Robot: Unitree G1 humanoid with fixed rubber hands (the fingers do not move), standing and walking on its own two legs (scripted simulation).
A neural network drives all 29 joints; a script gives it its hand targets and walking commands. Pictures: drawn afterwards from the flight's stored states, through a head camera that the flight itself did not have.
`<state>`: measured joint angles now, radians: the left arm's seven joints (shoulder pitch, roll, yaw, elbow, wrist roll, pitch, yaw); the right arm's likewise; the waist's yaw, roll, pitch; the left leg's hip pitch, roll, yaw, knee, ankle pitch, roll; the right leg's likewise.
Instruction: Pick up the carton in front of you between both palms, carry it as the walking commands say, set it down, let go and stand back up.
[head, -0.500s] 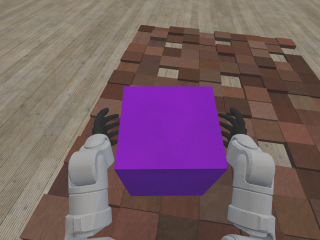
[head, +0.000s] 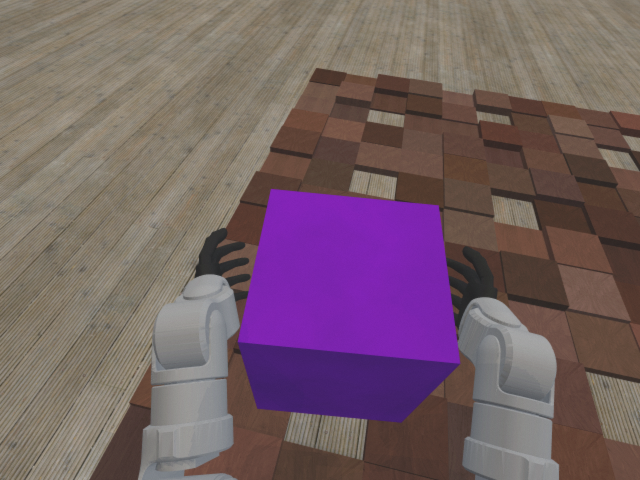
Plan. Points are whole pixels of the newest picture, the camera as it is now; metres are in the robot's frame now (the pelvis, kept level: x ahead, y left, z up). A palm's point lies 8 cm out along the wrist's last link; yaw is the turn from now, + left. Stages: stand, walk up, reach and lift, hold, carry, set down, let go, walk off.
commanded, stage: carry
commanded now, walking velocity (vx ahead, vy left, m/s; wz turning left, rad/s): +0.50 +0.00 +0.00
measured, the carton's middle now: (341, 314) +0.33 -0.02 +0.03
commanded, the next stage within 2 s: none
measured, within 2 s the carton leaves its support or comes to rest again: neither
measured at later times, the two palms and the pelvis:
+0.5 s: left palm (217, 111) +0.64 +0.18 +0.15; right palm (403, 137) +0.60 -0.13 +0.14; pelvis +0.30 +0.06 +0.03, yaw -3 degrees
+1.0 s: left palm (264, 98) +0.88 +0.13 +0.06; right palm (396, 110) +0.88 -0.18 +0.04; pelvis +0.57 -0.02 -0.01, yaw -3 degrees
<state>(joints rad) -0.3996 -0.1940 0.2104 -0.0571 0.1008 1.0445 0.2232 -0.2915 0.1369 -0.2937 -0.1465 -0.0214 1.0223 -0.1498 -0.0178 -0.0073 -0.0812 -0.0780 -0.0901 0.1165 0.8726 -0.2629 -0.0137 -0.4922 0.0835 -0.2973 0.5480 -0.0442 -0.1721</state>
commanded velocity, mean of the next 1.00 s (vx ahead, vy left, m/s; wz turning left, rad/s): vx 0.50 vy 0.00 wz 0.00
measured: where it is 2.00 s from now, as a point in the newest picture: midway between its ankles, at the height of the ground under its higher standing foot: (322, 250)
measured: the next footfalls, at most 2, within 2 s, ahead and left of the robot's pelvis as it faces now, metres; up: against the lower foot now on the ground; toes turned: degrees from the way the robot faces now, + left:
left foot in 0.34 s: +0.37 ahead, +0.19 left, +0.01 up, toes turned +3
right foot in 0.72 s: +0.55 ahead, -0.07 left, -0.04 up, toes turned -9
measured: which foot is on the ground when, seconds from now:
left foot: up 0.00-0.32, down 0.34-0.74, up 0.76-1.00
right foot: down 0.00-0.38, up 0.40-0.70, down 0.72-1.00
